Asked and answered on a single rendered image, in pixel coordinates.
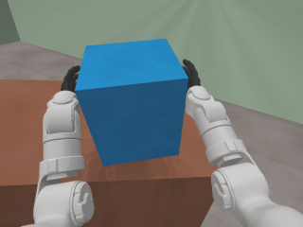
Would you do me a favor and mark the pedestal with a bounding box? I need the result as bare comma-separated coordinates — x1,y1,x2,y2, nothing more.
0,79,219,227

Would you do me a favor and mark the robot left hand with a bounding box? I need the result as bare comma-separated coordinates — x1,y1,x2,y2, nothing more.
61,65,80,93

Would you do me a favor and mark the carton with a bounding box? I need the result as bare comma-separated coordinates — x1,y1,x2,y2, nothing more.
75,39,188,166

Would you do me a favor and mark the robot left forearm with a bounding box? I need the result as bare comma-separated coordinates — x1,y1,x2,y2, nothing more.
33,90,85,222

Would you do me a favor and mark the robot right forearm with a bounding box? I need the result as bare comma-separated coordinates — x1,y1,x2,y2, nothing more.
185,85,270,198

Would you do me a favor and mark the robot right hand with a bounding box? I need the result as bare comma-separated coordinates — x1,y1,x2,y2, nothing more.
182,59,201,91

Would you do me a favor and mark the left robot upper arm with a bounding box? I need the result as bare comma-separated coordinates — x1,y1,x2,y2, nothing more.
21,180,95,227

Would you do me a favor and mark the right robot upper arm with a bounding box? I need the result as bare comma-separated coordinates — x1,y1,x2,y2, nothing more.
210,162,303,227

